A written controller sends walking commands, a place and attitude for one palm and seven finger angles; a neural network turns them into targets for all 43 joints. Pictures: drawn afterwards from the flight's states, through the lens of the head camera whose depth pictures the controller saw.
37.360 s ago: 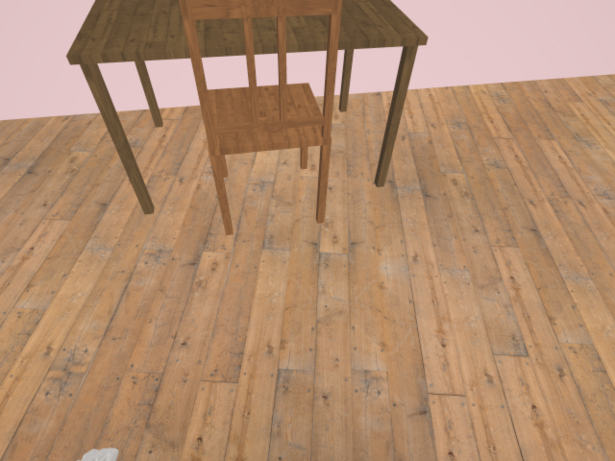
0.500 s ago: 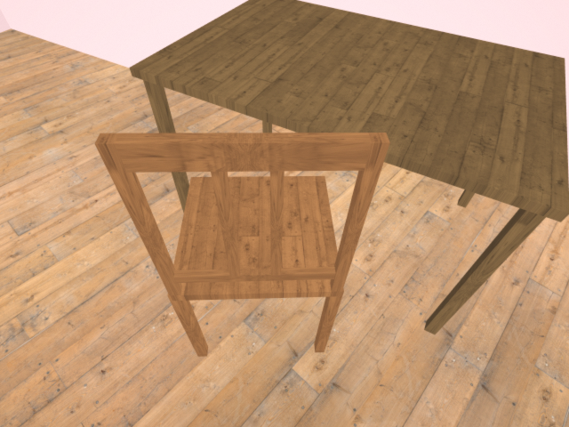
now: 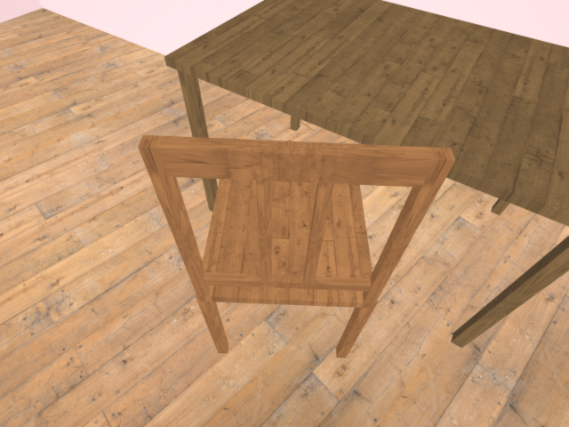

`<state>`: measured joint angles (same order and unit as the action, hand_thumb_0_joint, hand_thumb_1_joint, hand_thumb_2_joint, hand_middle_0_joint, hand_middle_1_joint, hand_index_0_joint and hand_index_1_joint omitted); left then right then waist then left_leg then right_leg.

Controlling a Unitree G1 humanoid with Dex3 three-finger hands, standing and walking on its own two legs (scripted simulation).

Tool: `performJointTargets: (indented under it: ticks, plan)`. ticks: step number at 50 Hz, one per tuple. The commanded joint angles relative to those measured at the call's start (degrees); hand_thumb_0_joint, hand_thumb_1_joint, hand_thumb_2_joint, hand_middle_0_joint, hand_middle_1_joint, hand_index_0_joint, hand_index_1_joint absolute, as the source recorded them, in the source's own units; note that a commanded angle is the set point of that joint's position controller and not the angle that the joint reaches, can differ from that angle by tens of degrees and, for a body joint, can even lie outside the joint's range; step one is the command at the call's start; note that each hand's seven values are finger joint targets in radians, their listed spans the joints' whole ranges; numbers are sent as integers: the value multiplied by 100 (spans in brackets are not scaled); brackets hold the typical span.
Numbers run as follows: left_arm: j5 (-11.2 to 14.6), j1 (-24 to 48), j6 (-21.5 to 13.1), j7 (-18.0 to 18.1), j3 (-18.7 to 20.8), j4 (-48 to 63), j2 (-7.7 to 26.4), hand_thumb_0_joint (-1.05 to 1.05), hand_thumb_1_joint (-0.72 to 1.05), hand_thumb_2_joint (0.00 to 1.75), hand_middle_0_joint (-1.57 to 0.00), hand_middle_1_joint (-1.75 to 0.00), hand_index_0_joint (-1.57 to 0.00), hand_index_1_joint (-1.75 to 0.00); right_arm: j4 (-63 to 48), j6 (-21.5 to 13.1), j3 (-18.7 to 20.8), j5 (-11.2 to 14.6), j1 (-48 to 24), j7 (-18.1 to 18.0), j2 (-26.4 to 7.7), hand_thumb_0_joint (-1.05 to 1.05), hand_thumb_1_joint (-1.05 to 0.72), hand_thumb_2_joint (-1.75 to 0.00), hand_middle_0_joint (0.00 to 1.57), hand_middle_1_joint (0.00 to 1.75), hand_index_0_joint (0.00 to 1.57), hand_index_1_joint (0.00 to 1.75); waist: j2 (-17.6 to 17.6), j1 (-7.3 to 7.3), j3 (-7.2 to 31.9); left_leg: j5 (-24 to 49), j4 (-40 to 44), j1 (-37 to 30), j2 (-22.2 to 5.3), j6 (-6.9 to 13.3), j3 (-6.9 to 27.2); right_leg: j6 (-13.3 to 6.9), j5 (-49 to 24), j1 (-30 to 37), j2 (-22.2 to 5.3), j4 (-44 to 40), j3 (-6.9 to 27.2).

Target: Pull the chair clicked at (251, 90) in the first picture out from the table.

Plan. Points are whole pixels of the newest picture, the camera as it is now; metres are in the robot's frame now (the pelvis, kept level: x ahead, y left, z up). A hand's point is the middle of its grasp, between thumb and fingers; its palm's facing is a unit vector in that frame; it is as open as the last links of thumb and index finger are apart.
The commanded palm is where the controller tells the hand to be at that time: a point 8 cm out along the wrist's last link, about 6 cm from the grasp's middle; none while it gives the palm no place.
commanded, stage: come to a stop and stand still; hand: left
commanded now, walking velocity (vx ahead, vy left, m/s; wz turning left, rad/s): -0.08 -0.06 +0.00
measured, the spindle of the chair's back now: (265, 236) +0.44 +0.07 -0.06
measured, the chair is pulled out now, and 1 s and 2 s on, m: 0.20 0.20 0.20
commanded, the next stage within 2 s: look again from close up in 0.82 s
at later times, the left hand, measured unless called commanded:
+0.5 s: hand out of the picture +0.01 +0.12 -0.17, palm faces +0.00 -0.98 -0.20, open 7.3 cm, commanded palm none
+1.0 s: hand out of the picture -0.01 +0.09 -0.17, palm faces +0.04 -0.98 -0.19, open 7.4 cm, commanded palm none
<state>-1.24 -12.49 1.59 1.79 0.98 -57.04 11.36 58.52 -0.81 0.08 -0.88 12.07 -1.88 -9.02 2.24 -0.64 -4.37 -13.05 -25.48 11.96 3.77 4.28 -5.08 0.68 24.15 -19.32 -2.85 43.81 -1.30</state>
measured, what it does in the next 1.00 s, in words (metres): steps on the spot: right foot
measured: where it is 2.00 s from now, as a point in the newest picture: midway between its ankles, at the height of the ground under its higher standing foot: outside the picture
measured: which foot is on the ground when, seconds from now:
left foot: down 0.00-1.00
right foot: up 0.00-0.06, down 0.08-1.00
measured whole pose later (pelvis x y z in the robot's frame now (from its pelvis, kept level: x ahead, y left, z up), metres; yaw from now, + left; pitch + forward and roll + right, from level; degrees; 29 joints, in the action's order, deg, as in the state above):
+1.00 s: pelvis +0.01 -0.06 +0.00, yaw +0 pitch -1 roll +0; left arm -0.7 -19.5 -2.2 3.2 -0.7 -62.7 5.8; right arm 63.1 -0.4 -0.1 -0.3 16.7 -1.9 -8.0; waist -1.5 -0.1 -2.8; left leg -16.0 -29.2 11.9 -2.8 -1.5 -2.1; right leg -4.9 13.1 -9.7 4.4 23.7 -3.8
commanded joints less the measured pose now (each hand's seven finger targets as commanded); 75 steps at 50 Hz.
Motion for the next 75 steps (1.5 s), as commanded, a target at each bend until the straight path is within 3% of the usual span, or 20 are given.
performJointTargets:
  ticks: [1,2,4,5,7,11,37,45,46,47,48,49,51,52,53,55,57,61,62,75]
  plan:
    - [15,-633,-63,48,36,68,251,0,90,90,-20,-30,-20,-30,-116,-55,164,43,307,-29,-788,0,-90,-90,20,30,20,30,-495,-35,471,2759,430,-286,-1680,398,1232,20,-719,645,-48,-1263,85]
    - [20,-712,-96,60,42,44,330,0,90,90,-20,-30,-20,-30,-99,-53,155,59,243,-23,-716,0,-90,-90,20,30,20,30,-478,-95,365,2405,304,-57,-1524,225,1224,-26,-1222,922,-78,-1807,234]
    - [13,-641,-160,74,24,45,463,0,90,90,-20,-30,-20,-30,-104,-56,136,93,278,10,-586,0,-90,-90,20,30,20,30,-251,28,379,1401,285,-103,-1033,-189,939,-224,-2352,896,-403,-1982,669]
    - [26,-485,-172,51,9,59,474,0,90,90,-20,-30,-20,-30,-78,-11,137,88,271,21,-589,0,-90,-90,20,30,20,30,-60,101,332,873,390,-212,-959,-276,839,-294,-2187,649,-416,-1930,727]
    - [27,-406,-212,42,-9,57,417,0,90,90,-20,-30,-20,-30,24,16,125,76,325,35,-518,0,-90,-90,20,30,20,30,137,111,211,632,464,-314,-917,-287,735,-322,-2053,552,-388,-2149,739]
    - [53,-536,-253,48,-51,-8,421,0,90,90,-20,-30,-20,-30,163,-39,51,78,378,56,-508,0,-90,-90,20,30,20,30,-142,60,304,751,645,-477,-946,-287,701,-285,-2052,689,-344,-2295,718]
    - [71,-1131,-356,59,-115,-439,191,0,90,90,-20,-30,-20,-30,600,-1,-42,77,957,-3,-195,0,-90,-90,20,30,20,30,-153,48,-165,240,592,-324,-854,-377,448,-331,-1677,637,-330,-2904,781]
    - [68,-1215,-373,68,-103,-455,144,0,90,90,-20,-30,-20,-30,605,-40,-51,72,1050,-23,-171,0,-90,-90,20,30,20,30,-155,47,17,451,546,-355,-887,-381,474,-339,-2097,795,-330,-2766,725]
    - [-10,-1397,-538,293,0,-660,319,0,90,90,-20,-30,-20,-30,262,-99,50,56,350,12,-440,0,-90,-90,20,30,20,30,-130,-123,-299,-311,-825,599,-814,-596,119,366,-5270,953,-783,-2594,1186]
    - [43,-1365,-513,306,85,-564,690,0,90,90,-20,-30,-20,-30,103,-55,43,105,569,-27,-323,0,-90,-90,20,30,20,30,-176,151,50,-567,-714,609,-591,-599,222,321,-7148,1560,-1062,-2292,1044]
    - [79,-1453,-481,299,83,-435,554,0,90,90,-20,-30,-20,-30,74,-107,43,78,1013,-30,-129,0,-90,-90,20,30,20,30,-41,204,944,-539,-681,386,-616,-485,225,84,-6535,1997,-1067,-1949,937]
    - [96,-1327,-450,272,49,-381,384,0,90,90,-20,-30,-20,-30,51,-114,55,63,961,-35,-136,0,-90,-90,20,30,20,30,-87,192,1189,-296,-631,204,-583,-448,321,-228,-5863,2015,-956,-1829,800]
    - [59,-1048,-449,196,6,-283,246,0,90,90,-20,-30,-20,-30,79,-32,92,40,915,-8,-218,0,-90,-90,20,30,20,30,289,227,674,-210,-323,20,-674,-427,508,-536,-3097,1142,-792,-2256,864]
    - [42,-866,-392,173,-1,-217,229,0,90,90,-20,-30,-20,-30,84,-5,104,15,905,15,-263,0,-90,-90,20,30,20,30,-31,235,298,-75,-180,-100,-698,-425,536,-574,-1868,598,-680,-2456,851]
    - [43,-824,-391,164,10,-203,180,0,90,90,-20,-30,-20,-30,76,18,100,-6,876,36,-300,0,-90,-90,20,30,20,30,150,223,-112,-102,-160,31,-747,-403,628,-529,-905,212,-566,-2671,883]
    - [34,-761,-367,133,24,-157,236,0,90,90,-20,-30,-20,-30,54,26,105,-8,824,73,-329,0,-90,-90,20,30,20,30,-32,203,-412,-140,-59,203,-689,-385,711,-531,-120,-40,-495,-2768,943]
    - [32,-727,-336,110,36,-132,296,0,90,90,-20,-30,-20,-30,59,21,102,-25,854,78,-369,0,-90,-90,20,30,20,30,-327,189,-367,-228,180,221,-734,-349,790,-511,-86,-47,-414,-2616,831]
    - [36,-771,-321,84,17,-99,238,0,90,90,-20,-30,-20,-30,-9,-22,93,-27,814,74,-469,0,-90,-90,20,30,20,30,-166,114,-205,-368,452,474,-822,-265,1008,-429,-402,297,-270,-2328,632]
    - [38,-770,-299,72,15,-92,245,0,90,90,-20,-30,-20,-30,-8,-35,100,-29,775,73,-488,0,-90,-90,20,30,20,30,-456,85,-174,-436,588,478,-847,-251,1054,-423,-500,330,-239,-2266,587]
    - [39,-811,-291,53,-57,-224,202,0,90,90,-20,-30,-20,-30,130,-127,57,27,716,51,-605,0,-90,-90,20,30,20,30,-300,32,116,267,738,150,-962,-153,1170,-304,-1486,744,-226,-2022,341]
